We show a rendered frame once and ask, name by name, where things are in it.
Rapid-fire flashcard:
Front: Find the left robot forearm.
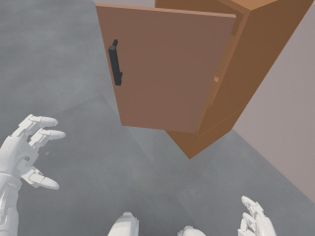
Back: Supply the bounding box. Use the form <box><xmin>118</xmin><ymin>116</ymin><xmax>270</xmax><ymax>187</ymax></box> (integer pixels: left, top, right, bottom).
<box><xmin>0</xmin><ymin>173</ymin><xmax>23</xmax><ymax>236</ymax></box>

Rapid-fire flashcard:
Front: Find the robot left shin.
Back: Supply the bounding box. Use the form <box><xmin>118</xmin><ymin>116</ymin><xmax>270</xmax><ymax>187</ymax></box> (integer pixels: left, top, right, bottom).
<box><xmin>123</xmin><ymin>211</ymin><xmax>133</xmax><ymax>216</ymax></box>

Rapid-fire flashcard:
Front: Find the cupboard door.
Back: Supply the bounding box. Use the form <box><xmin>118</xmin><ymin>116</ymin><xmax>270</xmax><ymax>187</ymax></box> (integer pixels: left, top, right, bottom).
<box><xmin>95</xmin><ymin>3</ymin><xmax>236</xmax><ymax>133</ymax></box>

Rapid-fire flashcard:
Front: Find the handle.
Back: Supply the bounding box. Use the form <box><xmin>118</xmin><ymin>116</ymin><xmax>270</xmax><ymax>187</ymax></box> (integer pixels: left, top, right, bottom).
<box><xmin>108</xmin><ymin>39</ymin><xmax>123</xmax><ymax>86</ymax></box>

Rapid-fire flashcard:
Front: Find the right robot hand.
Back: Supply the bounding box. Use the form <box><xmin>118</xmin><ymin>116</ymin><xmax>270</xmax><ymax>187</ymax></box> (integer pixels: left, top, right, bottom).
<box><xmin>237</xmin><ymin>196</ymin><xmax>277</xmax><ymax>236</ymax></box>

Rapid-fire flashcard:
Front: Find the robot left thigh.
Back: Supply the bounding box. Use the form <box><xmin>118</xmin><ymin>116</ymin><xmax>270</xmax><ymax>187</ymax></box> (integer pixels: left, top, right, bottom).
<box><xmin>107</xmin><ymin>215</ymin><xmax>139</xmax><ymax>236</ymax></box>

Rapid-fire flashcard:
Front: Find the left robot hand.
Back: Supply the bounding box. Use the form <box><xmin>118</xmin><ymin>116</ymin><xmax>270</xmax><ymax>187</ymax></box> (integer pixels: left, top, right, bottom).
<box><xmin>0</xmin><ymin>114</ymin><xmax>66</xmax><ymax>190</ymax></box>

